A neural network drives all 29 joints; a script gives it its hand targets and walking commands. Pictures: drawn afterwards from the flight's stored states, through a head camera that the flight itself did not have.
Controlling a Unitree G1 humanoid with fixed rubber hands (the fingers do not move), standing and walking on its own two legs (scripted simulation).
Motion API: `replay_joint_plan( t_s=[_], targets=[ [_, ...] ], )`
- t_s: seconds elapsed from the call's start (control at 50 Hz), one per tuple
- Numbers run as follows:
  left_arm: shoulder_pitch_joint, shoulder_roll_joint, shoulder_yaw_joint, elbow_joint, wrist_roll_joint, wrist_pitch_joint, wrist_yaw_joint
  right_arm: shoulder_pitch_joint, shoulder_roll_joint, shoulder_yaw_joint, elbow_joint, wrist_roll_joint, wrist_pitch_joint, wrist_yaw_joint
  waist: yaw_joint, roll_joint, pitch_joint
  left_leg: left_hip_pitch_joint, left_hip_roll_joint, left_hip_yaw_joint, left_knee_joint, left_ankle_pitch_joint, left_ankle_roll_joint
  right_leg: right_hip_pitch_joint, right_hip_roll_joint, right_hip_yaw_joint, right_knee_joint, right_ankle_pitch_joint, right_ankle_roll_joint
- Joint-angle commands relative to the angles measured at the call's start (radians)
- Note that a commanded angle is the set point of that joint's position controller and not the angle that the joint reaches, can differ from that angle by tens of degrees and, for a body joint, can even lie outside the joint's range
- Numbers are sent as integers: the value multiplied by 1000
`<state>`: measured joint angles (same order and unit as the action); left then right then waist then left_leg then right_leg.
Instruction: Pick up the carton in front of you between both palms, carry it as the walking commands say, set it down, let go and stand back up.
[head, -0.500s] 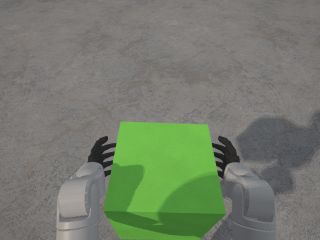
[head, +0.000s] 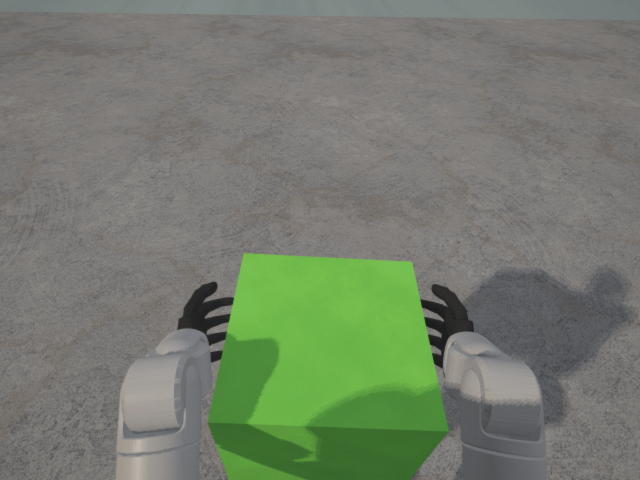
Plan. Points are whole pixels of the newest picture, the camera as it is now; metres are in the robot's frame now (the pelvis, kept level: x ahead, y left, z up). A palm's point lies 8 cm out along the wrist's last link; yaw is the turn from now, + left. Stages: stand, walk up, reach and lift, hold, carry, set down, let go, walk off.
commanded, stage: carry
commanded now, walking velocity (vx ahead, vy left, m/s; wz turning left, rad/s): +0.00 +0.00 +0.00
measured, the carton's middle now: (321, 380) +0.26 +0.00 +0.00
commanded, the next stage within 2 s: hold in 1.36 s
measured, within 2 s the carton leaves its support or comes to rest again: neither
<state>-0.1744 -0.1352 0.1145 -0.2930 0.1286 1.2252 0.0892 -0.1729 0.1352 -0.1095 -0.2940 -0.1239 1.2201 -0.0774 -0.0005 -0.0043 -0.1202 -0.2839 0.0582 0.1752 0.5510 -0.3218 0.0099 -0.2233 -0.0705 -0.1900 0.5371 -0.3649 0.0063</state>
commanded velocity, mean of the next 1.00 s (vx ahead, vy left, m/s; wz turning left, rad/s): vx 0.00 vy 0.00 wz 0.00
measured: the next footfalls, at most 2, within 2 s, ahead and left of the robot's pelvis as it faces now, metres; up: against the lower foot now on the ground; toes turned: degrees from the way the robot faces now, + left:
none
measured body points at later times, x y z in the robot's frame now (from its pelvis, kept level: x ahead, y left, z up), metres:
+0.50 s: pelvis -0.03 +0.00 +0.00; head -0.06 +0.00 +0.45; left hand +0.24 +0.15 +0.06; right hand +0.24 -0.15 +0.06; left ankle -0.03 +0.10 -0.73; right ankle -0.06 -0.10 -0.73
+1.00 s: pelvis -0.06 +0.00 +0.00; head -0.07 +0.00 +0.45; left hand +0.25 +0.15 +0.03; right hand +0.25 -0.15 +0.03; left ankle -0.03 +0.10 -0.73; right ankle -0.06 -0.10 -0.73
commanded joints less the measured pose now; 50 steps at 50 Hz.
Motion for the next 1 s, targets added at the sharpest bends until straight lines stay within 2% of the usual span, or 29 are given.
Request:
replay_joint_plan(
  t_s=[0.0, 0.12, 0.22, 0.42, 0.6, 0.82, 0.9, 0.98],
  targets=[
    [-479, -917, -714, -98, -433, -6, -263, -465, 928, 712, -88, 422, -6, 244, 2, 8, -311, 162, 119, -97, 6, 679, 6, 122, -102, 77, 6, 627, 4],
    [-473, -912, -716, -94, -427, -5, -265, -457, 921, 714, -81, 418, -4, 247, 0, 8, -276, 139, 118, -98, -15, 567, 7, 103, -105, 84, -14, 538, -3],
    [-468, -912, -725, -43, -412, -21, -271, -448, 920, 721, -29, 401, -21, 254, -1, 9, -236, 121, 118, -101, -43, 492, 9, 83, -106, 90, -41, 463, -6],
    [-479, -900, -704, 54, -348, -152, -276, -466, 903, 697, 61, 339, -149, 262, 0, 6, -187, 99, 115, -114, -101, 329, 16, 44, -107, 107, -99, 298, -16],
    [-446, -834, -616, 161, -251, -300, -274, -427, 844, 607, 177, 237, -296, 259, 1, 6, -197, 91, 113, -114, -115, 285, 16, 31, -106, 111, -112, 260, -24],
    [-557, -874, -448, 421, -120, -547, -288, -533, 878, 436, 435, 108, -540, 275, 0, 7, -209, 84, 111, -122, -126, 231, 14, 14, -103, 118, -122, 203, -29],
    [-586, -919, -450, 457, -114, -596, -298, -564, 921, 440, 470, 102, -590, 285, 0, 8, -237, 96, 111, -122, -119, 249, 15, 25, -102, 118, -114, 221, -32],
    [-566, -938, -492, 424, -137, -586, -300, -542, 942, 484, 438, 123, -580, 286, 1, 9, -261, 107, 113, -117, -107, 285, 15, 38, -102, 115, -101, 259, -31]
  ],
)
